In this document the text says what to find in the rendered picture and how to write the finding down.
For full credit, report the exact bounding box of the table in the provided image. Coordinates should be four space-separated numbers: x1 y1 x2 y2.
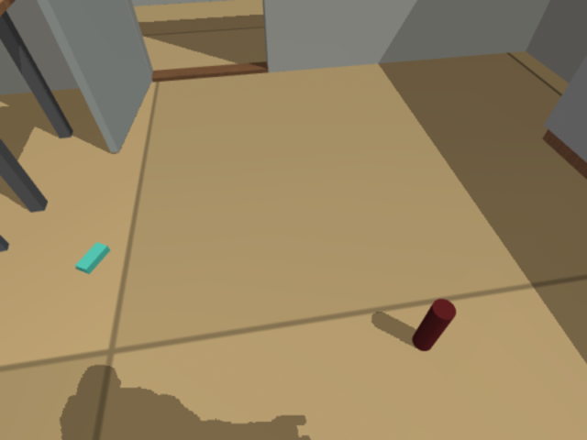
0 0 73 213

